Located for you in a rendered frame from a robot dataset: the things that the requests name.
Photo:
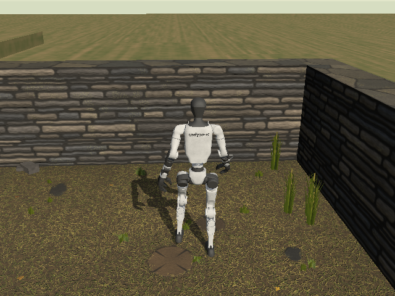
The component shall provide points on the robot left forearm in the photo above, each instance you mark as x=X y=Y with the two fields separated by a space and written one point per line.
x=167 y=166

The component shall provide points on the right robot foot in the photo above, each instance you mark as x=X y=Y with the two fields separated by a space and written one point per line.
x=210 y=251

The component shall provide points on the robot right upper arm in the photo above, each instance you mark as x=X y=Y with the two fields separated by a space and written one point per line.
x=220 y=139

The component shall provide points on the robot left upper arm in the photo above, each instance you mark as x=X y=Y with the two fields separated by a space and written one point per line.
x=178 y=130

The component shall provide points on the robot right hand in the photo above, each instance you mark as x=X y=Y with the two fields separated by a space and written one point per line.
x=225 y=170

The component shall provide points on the robot right forearm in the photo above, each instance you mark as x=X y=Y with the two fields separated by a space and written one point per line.
x=226 y=160

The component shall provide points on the robot left hand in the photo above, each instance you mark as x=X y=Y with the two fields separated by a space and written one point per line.
x=161 y=183

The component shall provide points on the robot head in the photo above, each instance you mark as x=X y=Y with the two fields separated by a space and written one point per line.
x=198 y=106

